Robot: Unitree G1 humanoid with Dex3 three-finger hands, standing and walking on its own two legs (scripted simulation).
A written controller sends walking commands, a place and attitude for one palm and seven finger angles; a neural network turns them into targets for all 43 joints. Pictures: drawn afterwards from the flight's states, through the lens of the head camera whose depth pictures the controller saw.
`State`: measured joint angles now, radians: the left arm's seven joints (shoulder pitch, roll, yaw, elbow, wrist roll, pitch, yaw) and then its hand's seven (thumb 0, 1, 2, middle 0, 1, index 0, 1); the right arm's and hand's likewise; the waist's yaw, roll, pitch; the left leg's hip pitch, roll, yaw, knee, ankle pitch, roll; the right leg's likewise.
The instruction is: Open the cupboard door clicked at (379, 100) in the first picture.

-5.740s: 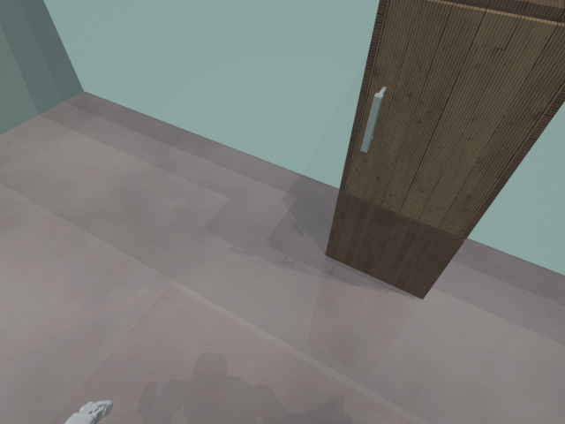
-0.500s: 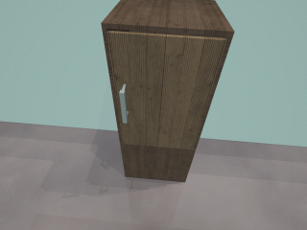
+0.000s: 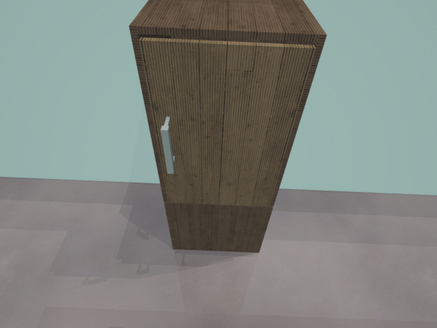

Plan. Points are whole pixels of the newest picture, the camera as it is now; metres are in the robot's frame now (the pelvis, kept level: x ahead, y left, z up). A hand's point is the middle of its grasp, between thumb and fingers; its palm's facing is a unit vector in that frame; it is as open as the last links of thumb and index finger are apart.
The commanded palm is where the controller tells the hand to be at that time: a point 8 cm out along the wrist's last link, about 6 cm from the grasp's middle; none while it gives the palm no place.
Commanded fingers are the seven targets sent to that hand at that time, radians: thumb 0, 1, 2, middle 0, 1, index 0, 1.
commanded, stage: come to a stop and stand still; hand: left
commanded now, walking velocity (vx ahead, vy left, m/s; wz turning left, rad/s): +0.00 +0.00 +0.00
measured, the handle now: (169, 146) +0.59 +0.17 -0.03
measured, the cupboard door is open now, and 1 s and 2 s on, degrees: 0 0 0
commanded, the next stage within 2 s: look again from close up in 1.08 s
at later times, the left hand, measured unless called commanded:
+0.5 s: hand out of the picture +0.01 +0.17 -0.18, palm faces +0.05 -0.98 -0.17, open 7.3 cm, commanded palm none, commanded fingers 0.00 0.90 0.90 -0.20 -0.30 -0.20 -0.30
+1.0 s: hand out of the picture -0.06 +0.17 -0.17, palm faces +0.06 -0.99 -0.16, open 7.4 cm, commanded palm none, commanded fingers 0.00 0.90 0.90 -0.20 -0.30 -0.20 -0.30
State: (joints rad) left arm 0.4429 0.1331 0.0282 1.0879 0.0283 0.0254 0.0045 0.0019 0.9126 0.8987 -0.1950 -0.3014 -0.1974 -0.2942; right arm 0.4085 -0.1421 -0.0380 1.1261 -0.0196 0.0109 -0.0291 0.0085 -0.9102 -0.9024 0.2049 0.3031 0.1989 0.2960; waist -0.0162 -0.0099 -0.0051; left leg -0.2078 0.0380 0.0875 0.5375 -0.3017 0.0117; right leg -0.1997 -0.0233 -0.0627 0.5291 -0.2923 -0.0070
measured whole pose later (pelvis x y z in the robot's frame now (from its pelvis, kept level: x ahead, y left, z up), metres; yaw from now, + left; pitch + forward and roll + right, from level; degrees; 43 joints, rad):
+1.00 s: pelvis -0.02 +0.02 +0.01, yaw +1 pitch -2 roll -1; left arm 0.39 0.11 0.01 1.09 0.02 0.01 0.04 0.00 0.91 0.90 -0.20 -0.30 -0.20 -0.29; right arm 0.32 -0.12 -0.02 1.13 -0.01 0.02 -0.01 0.01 -0.91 -0.90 0.20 0.30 0.20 0.30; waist -0.01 0.00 0.01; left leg -0.25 0.01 0.13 0.40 -0.14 0.05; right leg -0.17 -0.04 -0.07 0.42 -0.22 0.02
